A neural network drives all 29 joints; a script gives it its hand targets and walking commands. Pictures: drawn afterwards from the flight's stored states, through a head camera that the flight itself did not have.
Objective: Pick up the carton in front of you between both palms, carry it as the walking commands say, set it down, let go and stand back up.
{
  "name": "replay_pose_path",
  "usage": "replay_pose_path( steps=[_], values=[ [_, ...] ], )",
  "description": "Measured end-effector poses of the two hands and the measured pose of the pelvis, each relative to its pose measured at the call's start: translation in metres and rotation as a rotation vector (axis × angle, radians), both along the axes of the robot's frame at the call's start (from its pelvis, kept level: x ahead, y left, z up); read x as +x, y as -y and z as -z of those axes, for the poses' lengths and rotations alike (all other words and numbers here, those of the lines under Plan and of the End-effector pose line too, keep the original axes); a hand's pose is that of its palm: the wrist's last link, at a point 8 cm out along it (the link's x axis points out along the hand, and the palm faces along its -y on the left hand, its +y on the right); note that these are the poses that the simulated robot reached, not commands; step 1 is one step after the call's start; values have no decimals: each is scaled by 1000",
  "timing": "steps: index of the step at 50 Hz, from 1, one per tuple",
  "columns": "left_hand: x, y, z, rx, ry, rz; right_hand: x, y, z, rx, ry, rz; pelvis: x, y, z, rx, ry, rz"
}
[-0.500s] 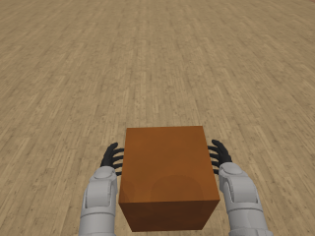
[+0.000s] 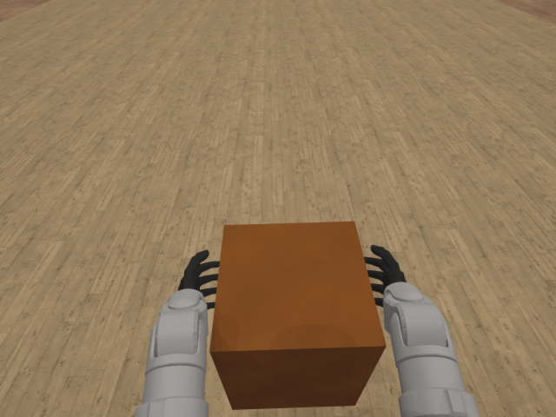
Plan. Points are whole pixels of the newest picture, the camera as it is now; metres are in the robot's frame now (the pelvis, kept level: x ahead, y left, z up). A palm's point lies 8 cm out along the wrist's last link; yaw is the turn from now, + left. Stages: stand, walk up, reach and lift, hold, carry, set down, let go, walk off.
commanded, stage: hold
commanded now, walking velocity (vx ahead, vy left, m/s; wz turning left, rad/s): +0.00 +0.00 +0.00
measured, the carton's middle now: (291, 318) +0.30 +0.00 -0.04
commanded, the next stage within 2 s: set down in 0.22 s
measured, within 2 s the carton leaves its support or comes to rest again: neither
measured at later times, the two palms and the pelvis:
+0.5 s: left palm (204, 281) +0.33 +0.14 +0.03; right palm (392, 281) +0.32 -0.16 +0.03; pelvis +0.01 +0.00 -0.01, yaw -1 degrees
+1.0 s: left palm (224, 321) +0.37 +0.14 -0.17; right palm (368, 321) +0.36 -0.16 -0.17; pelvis -0.01 +0.00 -0.10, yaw +1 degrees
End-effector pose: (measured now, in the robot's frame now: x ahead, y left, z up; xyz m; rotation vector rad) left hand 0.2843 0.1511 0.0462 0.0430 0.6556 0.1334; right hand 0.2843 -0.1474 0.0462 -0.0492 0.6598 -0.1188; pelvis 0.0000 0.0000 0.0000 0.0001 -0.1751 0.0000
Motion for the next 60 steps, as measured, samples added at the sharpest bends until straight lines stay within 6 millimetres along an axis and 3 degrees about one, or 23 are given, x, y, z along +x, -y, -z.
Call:
replay_pose_path(
  steps=[13, 19, 24, 30, 37, 43, 60],
  values=[
    [9, 10, -5, -16, 13, 28, -1, 10, -6, 10, 14, 38, 0, 1, 2, 0, 8, 24],
    [21, 10, -4, -23, 7, 16, 12, 10, -4, 20, 8, 46, 6, 1, 2, 1, -4, 26],
    [38, 10, 9, -46, -11, 1, 28, 10, 10, 44, -10, 65, 10, 0, 5, 1, -39, 22],
    [60, 13, 48, -36, -40, 21, 44, 12, 49, 39, -39, 80, 10, 0, 13, -2, -147, 18],
    [70, 17, 126, -22, -46, 51, 50, 16, 124, 15, -46, 84, 2, -1, 31, 1, -364, 20],
    [75, 17, 186, -33, -14, 40, 57, 16, 184, 27, -13, 86, -3, -1, 63, -1, -569, 6],
    [113, 17, 268, -60, 1, 26, 95, 17, 263, 54, 4, 117, -26, 4, 154, -21, -819, -14]
  ],
)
